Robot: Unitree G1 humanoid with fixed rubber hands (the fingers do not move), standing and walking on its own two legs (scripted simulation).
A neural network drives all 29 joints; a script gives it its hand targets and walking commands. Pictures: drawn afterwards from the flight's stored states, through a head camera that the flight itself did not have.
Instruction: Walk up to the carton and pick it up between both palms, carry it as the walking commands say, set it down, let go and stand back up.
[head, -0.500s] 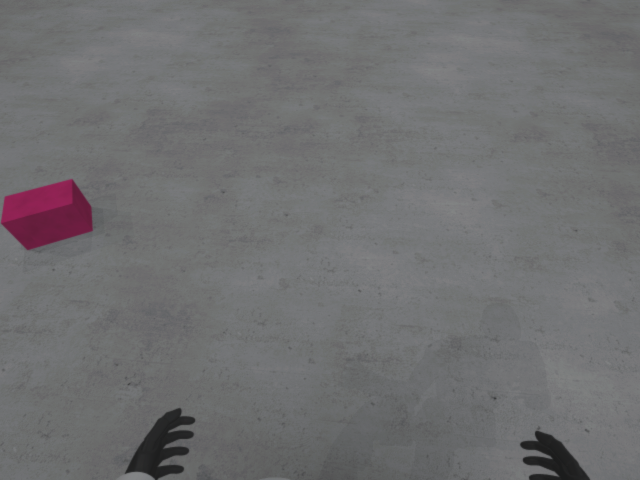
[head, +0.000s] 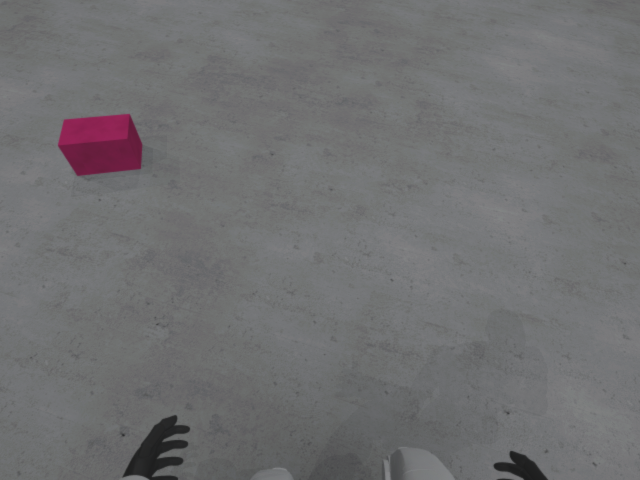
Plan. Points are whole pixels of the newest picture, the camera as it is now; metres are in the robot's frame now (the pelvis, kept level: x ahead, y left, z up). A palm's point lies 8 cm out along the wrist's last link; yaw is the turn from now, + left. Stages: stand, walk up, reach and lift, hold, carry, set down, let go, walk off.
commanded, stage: walk up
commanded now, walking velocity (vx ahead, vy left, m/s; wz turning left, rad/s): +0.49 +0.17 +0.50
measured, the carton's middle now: (103, 144) +1.37 +0.87 -0.68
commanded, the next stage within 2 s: none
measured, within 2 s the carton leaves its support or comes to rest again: neither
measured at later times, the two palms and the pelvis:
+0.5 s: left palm out of the picture +0.12 +0.32 -0.16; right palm (422, 357) +0.30 -0.15 -0.15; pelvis +0.15 +0.07 -0.04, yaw +13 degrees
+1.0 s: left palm (63, 325) +0.34 +0.40 -0.11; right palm (372, 253) +0.49 -0.09 -0.15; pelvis +0.35 +0.13 -0.02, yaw +23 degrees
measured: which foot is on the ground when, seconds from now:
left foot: down 0.00-0.14, up 0.16-0.42, down 0.44-0.84, up 0.86-1.00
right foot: up 0.00-0.14, down 0.16-0.44, up 0.46-0.80, down 0.82-1.00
